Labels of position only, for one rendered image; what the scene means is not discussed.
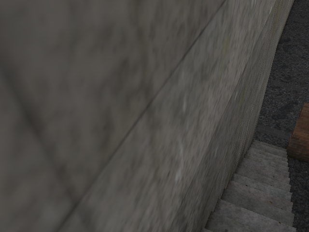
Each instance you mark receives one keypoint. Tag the stairs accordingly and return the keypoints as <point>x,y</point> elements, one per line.
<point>258,197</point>

